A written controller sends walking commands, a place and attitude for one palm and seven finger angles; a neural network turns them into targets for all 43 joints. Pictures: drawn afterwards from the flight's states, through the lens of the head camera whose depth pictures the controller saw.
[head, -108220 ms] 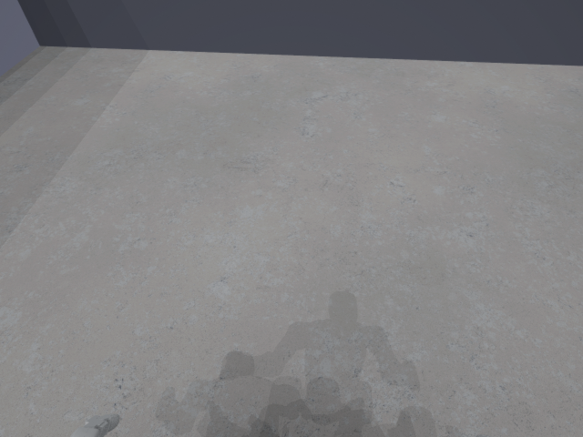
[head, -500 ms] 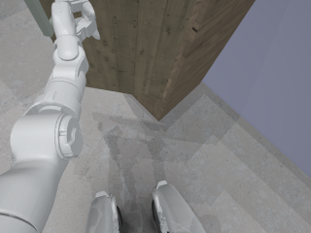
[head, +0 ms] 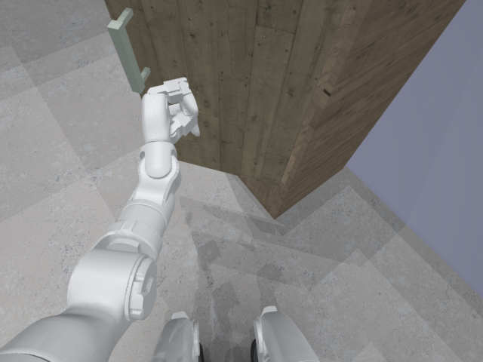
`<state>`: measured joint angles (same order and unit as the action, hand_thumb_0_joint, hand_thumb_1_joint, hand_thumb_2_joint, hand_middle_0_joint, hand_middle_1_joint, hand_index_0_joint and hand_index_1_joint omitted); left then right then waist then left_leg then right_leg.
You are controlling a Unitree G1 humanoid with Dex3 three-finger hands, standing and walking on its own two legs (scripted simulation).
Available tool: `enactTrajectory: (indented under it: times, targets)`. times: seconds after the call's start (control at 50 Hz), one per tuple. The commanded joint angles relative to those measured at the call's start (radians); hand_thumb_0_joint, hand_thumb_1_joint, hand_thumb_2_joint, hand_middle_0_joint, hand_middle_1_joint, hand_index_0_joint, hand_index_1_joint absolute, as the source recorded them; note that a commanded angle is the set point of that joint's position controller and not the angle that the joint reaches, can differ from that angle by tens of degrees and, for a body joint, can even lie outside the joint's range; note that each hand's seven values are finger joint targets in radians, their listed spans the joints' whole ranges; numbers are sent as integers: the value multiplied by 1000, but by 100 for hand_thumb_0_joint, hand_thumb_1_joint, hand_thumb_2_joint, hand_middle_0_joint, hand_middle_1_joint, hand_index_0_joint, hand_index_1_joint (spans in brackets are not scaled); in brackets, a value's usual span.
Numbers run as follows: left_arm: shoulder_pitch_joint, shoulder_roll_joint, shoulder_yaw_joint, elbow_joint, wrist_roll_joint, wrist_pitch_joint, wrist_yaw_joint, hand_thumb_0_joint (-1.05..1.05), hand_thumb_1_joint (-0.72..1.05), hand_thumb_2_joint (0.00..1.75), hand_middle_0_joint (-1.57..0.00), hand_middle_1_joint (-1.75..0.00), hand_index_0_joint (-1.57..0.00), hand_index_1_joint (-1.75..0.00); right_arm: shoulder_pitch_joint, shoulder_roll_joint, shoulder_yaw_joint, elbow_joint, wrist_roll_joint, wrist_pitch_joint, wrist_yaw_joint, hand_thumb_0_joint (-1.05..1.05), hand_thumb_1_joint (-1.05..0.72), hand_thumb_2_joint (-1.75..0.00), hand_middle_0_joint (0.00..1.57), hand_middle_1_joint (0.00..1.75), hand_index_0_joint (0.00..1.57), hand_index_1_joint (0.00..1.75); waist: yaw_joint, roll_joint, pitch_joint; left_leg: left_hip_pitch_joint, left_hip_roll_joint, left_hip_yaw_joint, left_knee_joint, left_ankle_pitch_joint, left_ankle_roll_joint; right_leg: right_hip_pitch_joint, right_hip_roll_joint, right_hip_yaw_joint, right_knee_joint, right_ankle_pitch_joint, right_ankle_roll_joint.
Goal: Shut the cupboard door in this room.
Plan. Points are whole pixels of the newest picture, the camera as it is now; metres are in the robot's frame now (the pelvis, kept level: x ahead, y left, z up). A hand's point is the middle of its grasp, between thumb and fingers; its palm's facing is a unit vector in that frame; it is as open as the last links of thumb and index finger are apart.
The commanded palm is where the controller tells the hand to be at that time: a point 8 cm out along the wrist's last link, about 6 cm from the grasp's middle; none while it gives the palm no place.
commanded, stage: draw the hand back to the body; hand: left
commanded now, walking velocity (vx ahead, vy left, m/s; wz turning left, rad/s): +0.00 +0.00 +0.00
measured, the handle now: (133, 53) +0.65 +0.14 +0.06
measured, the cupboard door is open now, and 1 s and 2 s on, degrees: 38 38 38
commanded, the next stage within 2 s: step back with the hand held close in 1.68 s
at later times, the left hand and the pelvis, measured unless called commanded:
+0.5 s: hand (126, 143) +0.40 +0.11 +0.14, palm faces +0.04 -1.00 -0.01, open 3.1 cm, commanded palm +0.36 +0.16 +0.14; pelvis +0.01 +0.00 +0.06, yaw +0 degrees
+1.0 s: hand out of the picture +0.28 +0.22 +0.21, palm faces +0.21 -0.95 -0.25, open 3.9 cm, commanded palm +0.24 +0.27 +0.23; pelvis +0.03 +0.03 +0.10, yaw +1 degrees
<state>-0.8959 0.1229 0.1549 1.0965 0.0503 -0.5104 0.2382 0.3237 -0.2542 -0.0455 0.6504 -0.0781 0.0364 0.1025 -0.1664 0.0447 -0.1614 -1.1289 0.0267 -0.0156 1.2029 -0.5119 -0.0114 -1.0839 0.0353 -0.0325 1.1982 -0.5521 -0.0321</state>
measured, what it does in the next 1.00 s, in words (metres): rises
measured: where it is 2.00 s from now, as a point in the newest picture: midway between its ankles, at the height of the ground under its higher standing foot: outside the picture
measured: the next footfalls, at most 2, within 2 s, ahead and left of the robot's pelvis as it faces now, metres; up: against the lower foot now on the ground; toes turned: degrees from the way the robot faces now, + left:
none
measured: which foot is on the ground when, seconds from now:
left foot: down 0.00-1.00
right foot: down 0.00-1.00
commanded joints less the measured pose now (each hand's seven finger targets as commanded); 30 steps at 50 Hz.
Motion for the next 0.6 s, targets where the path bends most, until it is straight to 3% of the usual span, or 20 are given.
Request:
enactTrajectory:
  times: [0.0,0.04,0.08,0.16,0.18,0.24,0.3,0.34,0.36,0.4,0.42,0.44,0.46,0.48,0.5,0.56,0.58]
  targets:
    - [-483,133,19,-119,7,-31,21,0,90,90,-130,-150,-130,-150,197,-133,-40,-26,9,7,-18,0,-90,-90,20,30,20,30,-68,-57,-442,301,-31,8,-92,300,40,253,-2,33,-189,459,34]
    - [-485,144,39,-97,-14,-23,14,0,90,90,-130,-150,-130,-150,183,-132,-35,-35,11,6,-23,0,-90,-90,20,30,20,30,-63,-91,-430,248,-39,15,-95,268,44,296,-5,46,-200,455,36]
    - [-481,150,55,-86,-29,-32,2,0,90,90,-130,-150,-130,-150,174,-130,-29,-39,11,-1,-27,0,-90,-90,20,30,20,30,-53,-78,-447,242,-40,17,-91,270,44,299,-7,49,-193,462,35]
    - [-291,281,157,-279,-49,-73,-43,0,90,90,-130,-150,-130,-150,159,-129,-30,-100,20,-1,-33,0,-90,-90,20,30,20,30,62,-35,-624,326,-45,41,-133,365,39,494,-12,72,-187,608,30]
    - [-229,271,139,-323,-50,-72,-59,0,90,90,-130,-150,-130,-150,150,-120,-28,-116,29,1,-33,0,-90,-90,20,30,20,30,81,-23,-628,344,-46,48,-152,374,37,524,-13,74,-201,629,30]
    - [-124,212,60,-473,-67,-34,-103,0,90,90,-130,-150,-130,-150,136,-114,-31,-142,54,3,-39,0,-90,-90,20,30,20,30,74,-67,-557,392,-41,63,-208,355,44,579,-10,78,-275,631,40]
    - [-12,172,12,-617,-134,31,-150,0,90,90,-130,-150,-130,-150,115,-120,-32,-165,85,-4,-61,0,-90,-90,20,30,20,30,69,-141,-474,450,-41,68,-276,322,51,642,-7,79,-366,599,50]
    - [29,137,-25,-667,-181,71,-179,0,90,90,-130,-150,-130,-150,87,-119,-27,-167,102,-14,-81,0,-90,-90,20,30,20,30,58,-177,-372,475,-41,64,-317,271,55,638,-11,86,-438,510,58]
    - [16,116,-58,-699,-194,80,-193,0,90,90,-130,-150,-130,-150,73,-117,-22,-166,108,-22,-92,0,-90,-90,20,30,20,30,49,-155,-320,509,-39,63,-335,252,56,613,-11,83,-464,457,56]
    - [53,117,-65,-721,-206,88,-205,0,90,90,-130,-150,-130,-150,50,-116,-19,-153,113,-38,-105,0,-90,-90,20,30,20,30,53,-132,-248,552,-36,54,-365,225,57,577,-11,70,-496,384,51]
    - [93,126,-63,-722,-204,89,-210,0,90,90,-130,-150,-130,-150,40,-117,-16,-150,115,-45,-109,0,-90,-90,20,30,20,30,64,-123,-221,571,-34,47,-381,221,54,564,-10,59,-500,360,45]
    - [120,121,-78,-743,-197,86,-215,0,90,90,-130,-150,-130,-150,28,-114,-14,-151,115,-52,-111,0,-90,-90,20,30,20,30,68,-91,-209,602,-33,45,-394,225,54,557,-10,53,-503,356,41]
    - [168,144,-63,-767,-191,86,-216,0,90,90,-130,-150,-130,-150,23,-116,-12,-154,117,-56,-112,0,-90,-90,20,30,20,30,90,-36,-204,636,-33,45,-407,236,51,556,-8,43,-499,360,33]
    - [226,125,-77,-759,-190,92,-222,0,90,90,-130,-150,-130,-150,5,-109,-5,-159,117,-61,-110,0,-90,-90,20,30,20,30,98,-34,-188,651,-32,40,-426,240,49,559,-9,31,-498,360,30]
    - [280,147,-61,-763,-190,101,-226,0,90,90,-127,-147,-127,-147,-12,-110,-2,-166,121,-64,-108,0,-90,-90,20,30,20,30,118,-13,-164,656,-32,42,-438,247,46,566,-10,28,-500,365,25]
    - [434,206,-8,-849,-205,142,-243,0,90,90,-119,-138,-119,-138,-59,-113,6,-202,127,-64,-107,0,-90,-90,20,30,20,30,164,4,-182,688,-32,44,-473,301,43,645,-12,25,-498,426,18]
    - [473,193,-16,-890,-216,160,-252,0,90,90,-116,-135,-116,-135,-80,-106,11,-220,131,-66,-105,0,-90,-90,20,30,20,30,170,-12,-175,698,-32,46,-485,322,43,668,-15,19,-499,458,19]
